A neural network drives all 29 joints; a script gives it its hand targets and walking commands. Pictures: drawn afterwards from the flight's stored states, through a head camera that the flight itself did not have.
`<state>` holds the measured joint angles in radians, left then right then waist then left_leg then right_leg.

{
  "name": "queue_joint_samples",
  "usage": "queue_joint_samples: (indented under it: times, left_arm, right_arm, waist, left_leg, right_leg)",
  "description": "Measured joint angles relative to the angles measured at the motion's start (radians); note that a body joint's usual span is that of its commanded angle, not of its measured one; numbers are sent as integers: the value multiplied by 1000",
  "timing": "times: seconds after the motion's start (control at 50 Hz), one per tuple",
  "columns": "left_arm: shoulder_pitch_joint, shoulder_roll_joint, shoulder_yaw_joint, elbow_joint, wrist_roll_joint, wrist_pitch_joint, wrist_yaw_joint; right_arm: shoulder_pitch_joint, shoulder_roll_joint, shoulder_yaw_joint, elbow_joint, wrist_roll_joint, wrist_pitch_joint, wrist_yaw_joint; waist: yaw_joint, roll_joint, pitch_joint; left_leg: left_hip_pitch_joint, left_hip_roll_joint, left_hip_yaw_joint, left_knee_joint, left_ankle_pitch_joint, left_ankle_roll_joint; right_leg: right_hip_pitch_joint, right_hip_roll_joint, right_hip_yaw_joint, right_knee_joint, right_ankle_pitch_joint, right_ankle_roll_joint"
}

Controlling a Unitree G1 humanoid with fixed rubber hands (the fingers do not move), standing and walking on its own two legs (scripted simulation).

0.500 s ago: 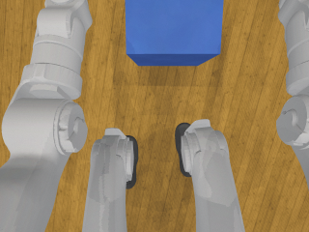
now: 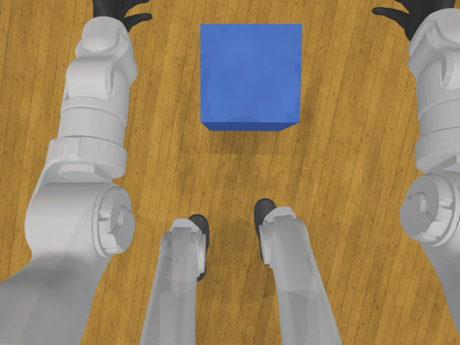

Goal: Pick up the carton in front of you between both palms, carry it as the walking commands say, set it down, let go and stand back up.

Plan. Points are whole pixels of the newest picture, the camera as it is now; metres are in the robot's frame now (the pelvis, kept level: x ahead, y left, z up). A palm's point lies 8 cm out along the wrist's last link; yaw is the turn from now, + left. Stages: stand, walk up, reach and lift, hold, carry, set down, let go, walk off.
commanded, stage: set down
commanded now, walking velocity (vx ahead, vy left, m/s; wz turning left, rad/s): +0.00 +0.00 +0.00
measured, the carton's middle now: (247, 87) +0.55 -0.08 -0.45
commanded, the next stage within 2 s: let go in 0.14 s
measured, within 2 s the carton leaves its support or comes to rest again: neither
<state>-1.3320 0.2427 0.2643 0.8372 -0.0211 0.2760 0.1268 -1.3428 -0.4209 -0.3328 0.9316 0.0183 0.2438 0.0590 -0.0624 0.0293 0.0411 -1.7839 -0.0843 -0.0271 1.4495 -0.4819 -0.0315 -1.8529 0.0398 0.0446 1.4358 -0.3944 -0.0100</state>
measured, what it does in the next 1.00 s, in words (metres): rises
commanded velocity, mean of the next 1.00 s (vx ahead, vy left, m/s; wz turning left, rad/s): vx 0.00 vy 0.00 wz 0.00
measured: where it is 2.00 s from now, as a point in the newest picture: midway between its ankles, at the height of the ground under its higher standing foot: (232, 250)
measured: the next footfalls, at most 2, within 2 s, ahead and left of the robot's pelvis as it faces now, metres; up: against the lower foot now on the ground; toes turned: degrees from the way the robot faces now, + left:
none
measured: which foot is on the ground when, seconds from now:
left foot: down 0.00-1.00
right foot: down 0.00-1.00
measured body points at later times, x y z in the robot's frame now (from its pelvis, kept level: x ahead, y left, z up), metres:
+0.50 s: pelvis +0.04 -0.01 +0.12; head +0.33 -0.04 +0.47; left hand +0.50 +0.14 +0.00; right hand +0.46 -0.29 +0.00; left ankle +0.07 +0.12 -0.54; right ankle +0.10 -0.11 -0.54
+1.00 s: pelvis +0.09 +0.01 +0.19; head +0.19 +0.01 +0.63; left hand +0.33 +0.22 +0.10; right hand +0.29 -0.24 +0.10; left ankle +0.07 +0.12 -0.54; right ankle +0.09 -0.11 -0.54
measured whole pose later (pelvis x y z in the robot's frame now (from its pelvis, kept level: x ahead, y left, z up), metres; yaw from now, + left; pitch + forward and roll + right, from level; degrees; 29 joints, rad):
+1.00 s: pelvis +0.09 +0.01 +0.19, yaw -3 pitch +11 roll +0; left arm 0.05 0.17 0.08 0.51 0.03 0.01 -0.02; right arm 0.08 -0.20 -0.09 0.50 0.00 0.00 0.07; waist -0.02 0.00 0.02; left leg -0.43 -0.04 -0.07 0.54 -0.29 0.01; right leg -0.48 0.04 0.05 0.52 -0.22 0.00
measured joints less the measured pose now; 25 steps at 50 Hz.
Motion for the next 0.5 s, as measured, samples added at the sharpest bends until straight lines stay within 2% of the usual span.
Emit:
queue_joint_samples:
  times: [0.26,0.38,0.5]
  left_arm:
    - [109,-52,50,-15,97,-33,-28]
    - [325,-94,26,-122,141,-45,-27]
    - [584,-115,-22,-210,127,-96,-44]
  right_arm:
    - [105,49,-53,-8,-101,-45,33]
    - [311,87,-10,-113,-142,-55,48]
    - [566,125,41,-216,-117,-93,50]
  waist:
    - [8,2,-18]
    - [12,-1,-29]
    - [11,-9,-50]
  left_leg:
    - [238,13,-20,-311,104,0]
    - [384,18,-26,-450,138,-1]
    - [550,28,-35,-577,164,-1]
  right_leg:
    - [243,2,1,-309,96,-5]
    - [386,1,4,-437,123,-11]
    - [551,3,2,-558,144,-17]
